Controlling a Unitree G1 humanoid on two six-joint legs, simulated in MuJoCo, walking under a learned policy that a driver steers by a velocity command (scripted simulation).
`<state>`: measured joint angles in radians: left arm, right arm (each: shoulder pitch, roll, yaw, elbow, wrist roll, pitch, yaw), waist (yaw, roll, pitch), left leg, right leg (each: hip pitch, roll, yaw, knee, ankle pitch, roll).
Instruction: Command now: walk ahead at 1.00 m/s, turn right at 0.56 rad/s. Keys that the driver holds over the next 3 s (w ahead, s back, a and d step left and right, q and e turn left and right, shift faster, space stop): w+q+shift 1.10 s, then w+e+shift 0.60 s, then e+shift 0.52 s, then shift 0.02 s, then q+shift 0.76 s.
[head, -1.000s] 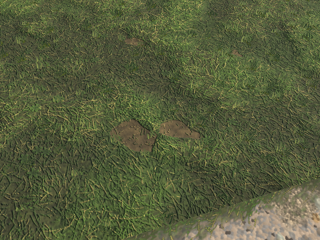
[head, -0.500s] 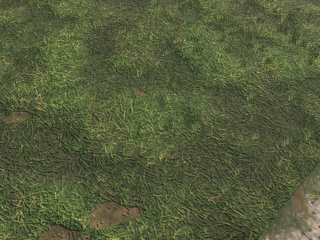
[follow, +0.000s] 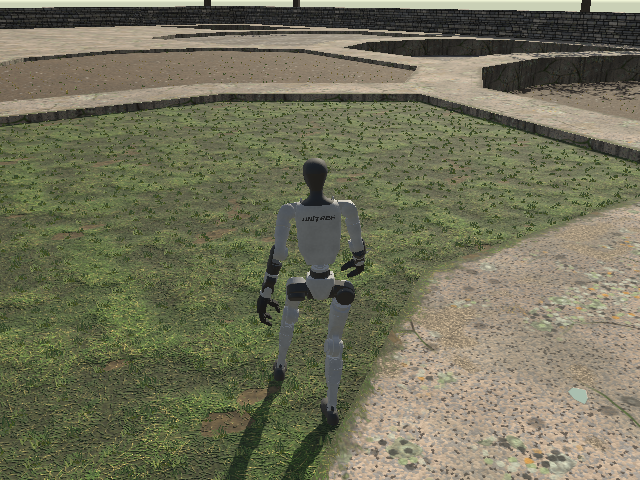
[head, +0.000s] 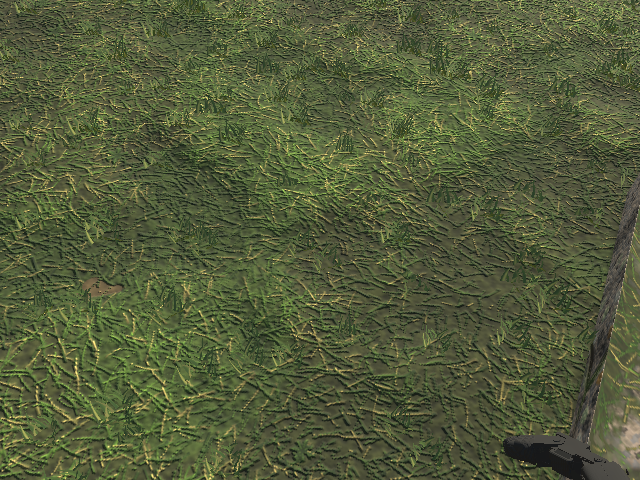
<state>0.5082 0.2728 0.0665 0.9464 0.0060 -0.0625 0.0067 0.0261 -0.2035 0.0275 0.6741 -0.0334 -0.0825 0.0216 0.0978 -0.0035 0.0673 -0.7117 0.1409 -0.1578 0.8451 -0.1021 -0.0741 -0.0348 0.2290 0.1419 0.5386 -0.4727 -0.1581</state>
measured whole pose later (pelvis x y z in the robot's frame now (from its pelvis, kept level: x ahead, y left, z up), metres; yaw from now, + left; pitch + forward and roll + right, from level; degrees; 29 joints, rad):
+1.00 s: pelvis +0.87 +0.22 -0.02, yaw +39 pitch +0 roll +0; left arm 0.38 0.25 0.01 0.81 0.04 -0.08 0.01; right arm 0.13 -0.33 -0.05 0.69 -0.03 0.00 0.04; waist 0.04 0.02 0.06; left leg -0.50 -0.16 0.10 0.77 -0.29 0.21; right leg -0.18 -0.05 -0.04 1.40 -0.38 0.03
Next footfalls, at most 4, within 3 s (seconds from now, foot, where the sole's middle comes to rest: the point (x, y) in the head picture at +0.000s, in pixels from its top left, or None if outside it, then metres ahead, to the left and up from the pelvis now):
0.10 left None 0.32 0.18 -0.75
0.50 right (366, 394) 0.64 -0.03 -0.75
0.92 left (240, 260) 0.96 0.30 -0.75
1.34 right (207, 139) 1.38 0.47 -0.75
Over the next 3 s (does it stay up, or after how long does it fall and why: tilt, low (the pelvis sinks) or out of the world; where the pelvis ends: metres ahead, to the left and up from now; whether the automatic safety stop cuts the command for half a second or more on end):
stays up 1.81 0.84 0.03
